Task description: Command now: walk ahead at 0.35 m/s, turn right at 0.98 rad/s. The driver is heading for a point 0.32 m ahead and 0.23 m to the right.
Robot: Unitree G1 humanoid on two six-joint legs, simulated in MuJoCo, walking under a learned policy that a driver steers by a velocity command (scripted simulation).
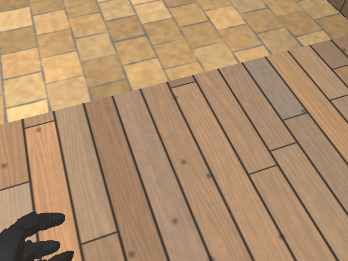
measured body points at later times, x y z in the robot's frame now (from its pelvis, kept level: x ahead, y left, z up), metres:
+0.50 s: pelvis +0.22 +0.07 -0.01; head +0.25 +0.06 +0.44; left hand +0.52 +0.25 -0.07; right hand +0.28 -0.26 -0.08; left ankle +0.37 +0.14 -0.73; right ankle +0.22 -0.05 -0.72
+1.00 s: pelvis +0.25 +0.06 +0.02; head +0.24 +0.03 +0.47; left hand +0.47 +0.23 -0.08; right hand +0.19 -0.25 -0.09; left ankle +0.40 +0.13 -0.65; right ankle +0.14 +0.00 -0.73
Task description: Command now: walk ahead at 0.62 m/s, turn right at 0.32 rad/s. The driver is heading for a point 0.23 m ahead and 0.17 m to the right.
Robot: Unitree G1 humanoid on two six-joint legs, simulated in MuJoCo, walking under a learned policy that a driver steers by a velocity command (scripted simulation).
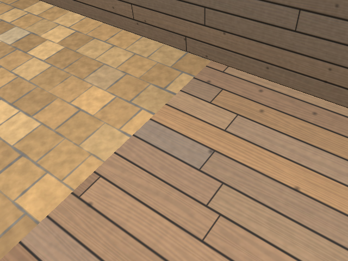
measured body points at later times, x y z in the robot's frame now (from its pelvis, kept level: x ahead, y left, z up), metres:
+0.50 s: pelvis +0.22 +0.03 -0.01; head +0.26 +0.03 +0.44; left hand +0.49 +0.22 -0.10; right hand +0.16 -0.25 -0.13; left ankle +0.15 +0.16 -0.75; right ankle +0.31 -0.12 -0.70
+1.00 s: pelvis +0.36 -0.02 -0.02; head +0.37 -0.02 +0.43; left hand +0.57 +0.18 -0.13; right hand +0.39 -0.31 -0.14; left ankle +0.42 +0.12 -0.75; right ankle +0.39 -0.12 -0.75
